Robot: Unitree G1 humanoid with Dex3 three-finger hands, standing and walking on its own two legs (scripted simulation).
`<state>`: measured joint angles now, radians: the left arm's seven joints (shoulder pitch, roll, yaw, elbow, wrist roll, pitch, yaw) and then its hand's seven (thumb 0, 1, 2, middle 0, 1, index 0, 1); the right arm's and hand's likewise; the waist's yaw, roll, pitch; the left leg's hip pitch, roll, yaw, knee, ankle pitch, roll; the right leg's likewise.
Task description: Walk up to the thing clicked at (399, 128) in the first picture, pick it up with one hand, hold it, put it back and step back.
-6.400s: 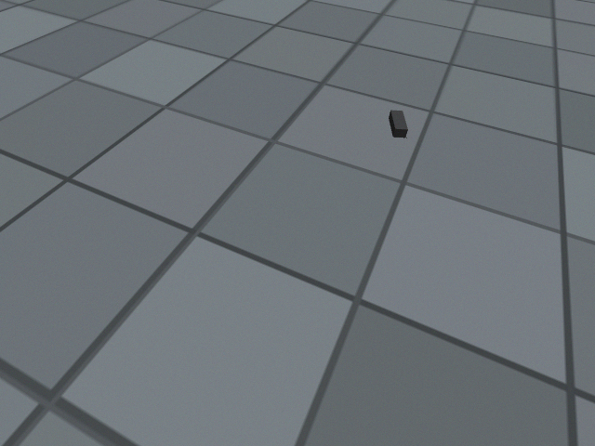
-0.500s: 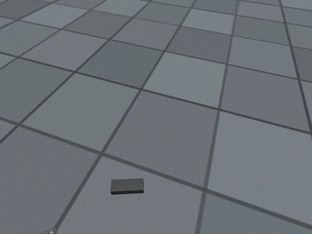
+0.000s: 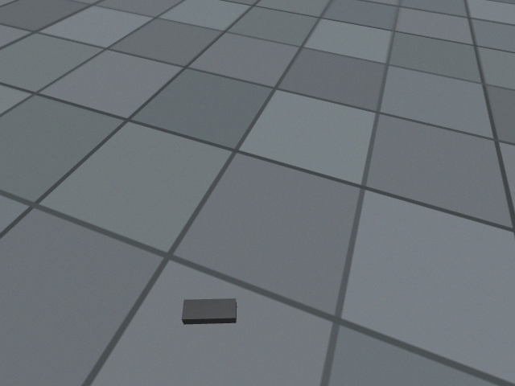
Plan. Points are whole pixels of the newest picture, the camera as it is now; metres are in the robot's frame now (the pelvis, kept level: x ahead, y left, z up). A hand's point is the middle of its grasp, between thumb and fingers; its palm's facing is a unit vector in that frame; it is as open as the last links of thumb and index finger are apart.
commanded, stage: walk up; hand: left
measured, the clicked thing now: (210, 311) +0.50 +0.14 -0.75
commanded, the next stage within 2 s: stand in 0.72 s
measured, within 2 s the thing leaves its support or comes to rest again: neither
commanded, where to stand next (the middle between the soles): +0.10 -0.03 m, yaw +1 degrees
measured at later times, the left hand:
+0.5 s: hand out of the picture +0.11 +0.26 -0.15, palm faces -0.02 -0.95 -0.32, open 7.4 cm
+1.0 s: hand out of the picture +0.09 +0.25 -0.15, palm faces -0.02 -0.94 -0.34, open 7.4 cm
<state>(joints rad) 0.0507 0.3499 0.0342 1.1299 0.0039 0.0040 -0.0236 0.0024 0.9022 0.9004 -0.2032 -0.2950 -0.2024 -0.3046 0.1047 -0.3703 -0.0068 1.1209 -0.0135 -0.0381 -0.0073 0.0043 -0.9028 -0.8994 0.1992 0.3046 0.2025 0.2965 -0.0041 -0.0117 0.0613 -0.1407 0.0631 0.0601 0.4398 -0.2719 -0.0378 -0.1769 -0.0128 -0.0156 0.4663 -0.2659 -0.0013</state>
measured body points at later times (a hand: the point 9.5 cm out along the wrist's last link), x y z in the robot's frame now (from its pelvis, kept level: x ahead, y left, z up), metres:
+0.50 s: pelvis +0.01 +0.01 +0.00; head +0.02 +0.01 +0.45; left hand +0.11 +0.31 -0.13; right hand +0.09 -0.30 -0.12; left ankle -0.02 +0.14 -0.74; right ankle -0.01 -0.12 -0.74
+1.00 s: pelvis -0.01 +0.00 +0.01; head +0.01 +0.00 +0.46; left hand +0.09 +0.30 -0.12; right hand +0.08 -0.30 -0.13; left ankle -0.02 +0.14 -0.74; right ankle -0.01 -0.12 -0.74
